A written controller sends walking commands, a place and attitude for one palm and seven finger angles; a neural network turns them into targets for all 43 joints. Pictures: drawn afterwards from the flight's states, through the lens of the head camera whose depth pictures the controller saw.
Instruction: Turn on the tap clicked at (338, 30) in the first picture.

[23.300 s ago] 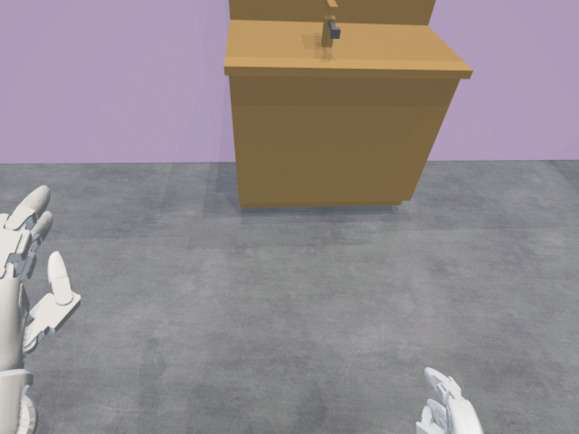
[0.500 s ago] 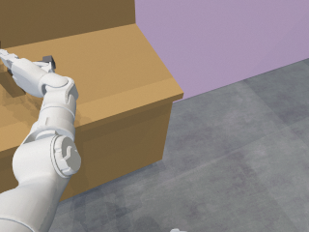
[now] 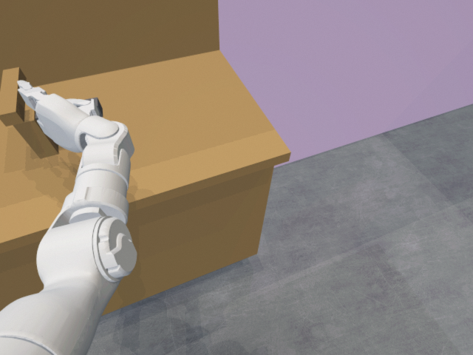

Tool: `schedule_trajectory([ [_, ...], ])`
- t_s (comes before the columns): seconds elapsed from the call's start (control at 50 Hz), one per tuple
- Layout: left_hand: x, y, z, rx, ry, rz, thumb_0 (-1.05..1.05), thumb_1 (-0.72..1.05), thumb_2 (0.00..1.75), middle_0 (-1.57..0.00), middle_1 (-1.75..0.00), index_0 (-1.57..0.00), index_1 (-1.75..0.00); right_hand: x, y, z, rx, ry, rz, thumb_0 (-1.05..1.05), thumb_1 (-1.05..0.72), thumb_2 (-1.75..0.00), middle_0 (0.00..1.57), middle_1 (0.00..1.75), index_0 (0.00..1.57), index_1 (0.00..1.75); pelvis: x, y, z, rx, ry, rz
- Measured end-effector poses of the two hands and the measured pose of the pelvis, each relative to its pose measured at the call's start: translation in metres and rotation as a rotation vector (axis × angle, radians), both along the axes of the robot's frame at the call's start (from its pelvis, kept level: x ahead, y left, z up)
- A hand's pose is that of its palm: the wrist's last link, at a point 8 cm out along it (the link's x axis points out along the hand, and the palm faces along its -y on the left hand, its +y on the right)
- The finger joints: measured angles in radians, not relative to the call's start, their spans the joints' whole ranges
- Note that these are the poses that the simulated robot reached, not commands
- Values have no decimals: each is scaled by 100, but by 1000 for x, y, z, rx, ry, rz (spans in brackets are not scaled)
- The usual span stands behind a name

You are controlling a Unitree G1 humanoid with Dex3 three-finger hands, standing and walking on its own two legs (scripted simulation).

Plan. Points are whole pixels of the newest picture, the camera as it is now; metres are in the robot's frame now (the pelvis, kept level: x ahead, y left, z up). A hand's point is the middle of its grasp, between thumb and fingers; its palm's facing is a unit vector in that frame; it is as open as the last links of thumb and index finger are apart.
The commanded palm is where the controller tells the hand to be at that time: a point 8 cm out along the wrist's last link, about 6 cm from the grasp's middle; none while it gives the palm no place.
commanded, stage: lift the hand up off the lever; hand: left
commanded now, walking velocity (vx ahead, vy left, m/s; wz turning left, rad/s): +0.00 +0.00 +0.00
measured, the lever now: (93, 108) +0.57 +0.26 +0.09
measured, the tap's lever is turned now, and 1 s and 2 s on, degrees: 86 86 86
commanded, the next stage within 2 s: draw the hand back beside the body in 0.56 s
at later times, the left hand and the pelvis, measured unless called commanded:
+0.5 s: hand (91, 102) +0.49 +0.21 +0.17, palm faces +0.81 -0.57 -0.12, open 7.8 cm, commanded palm +0.44 +0.23 +0.17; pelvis +0.00 -0.01 +0.00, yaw +1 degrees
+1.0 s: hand (74, 148) +0.40 +0.22 +0.15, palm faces +0.40 -0.90 -0.17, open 7.8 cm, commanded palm +0.36 +0.25 +0.18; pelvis +0.00 -0.01 +0.02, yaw -3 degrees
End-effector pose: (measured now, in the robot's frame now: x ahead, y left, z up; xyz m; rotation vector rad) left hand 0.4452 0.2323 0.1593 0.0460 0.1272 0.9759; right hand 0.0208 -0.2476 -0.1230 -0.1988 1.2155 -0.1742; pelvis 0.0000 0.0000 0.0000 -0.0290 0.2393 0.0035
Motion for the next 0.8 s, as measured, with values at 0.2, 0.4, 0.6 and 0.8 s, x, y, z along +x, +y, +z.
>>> schedule_trajectory([
  [0.2, -7, 2, 11, 1, -6, -18, 2, 90, 90, -16, -15, -15, -15, 16, -3, 3, -6, -27, 20, 1, -90, -90, 20, 30, 20, 30, 2, -1, 3, 2, -23, 10],
  [0.4, -12, -3, 14, 2, 17, -11, 2, 90, 90, -16, -15, -15, -15, 29, -10, 6, -26, -59, 35, 1, -90, -90, 20, 30, 20, 30, -2, -4, 4, 6, -40, 18],
  [0.6, -8, -7, 18, 14, 38, -11, 2, 90, 90, -16, -15, -15, -15, 19, -13, 3, -24, -45, 24, 1, -90, -90, 20, 30, 20, 30, -6, -9, 3, 10, -26, 14],
  [0.8, -8, -19, 21, 112, -20, -333, 2, 90, 90, -15, -16, -15, -15, -1, -19, 9, -45, -49, -78, 1, -90, -90, 20, 30, 20, 30, -4, -11, 8, 14, -71, -26],
])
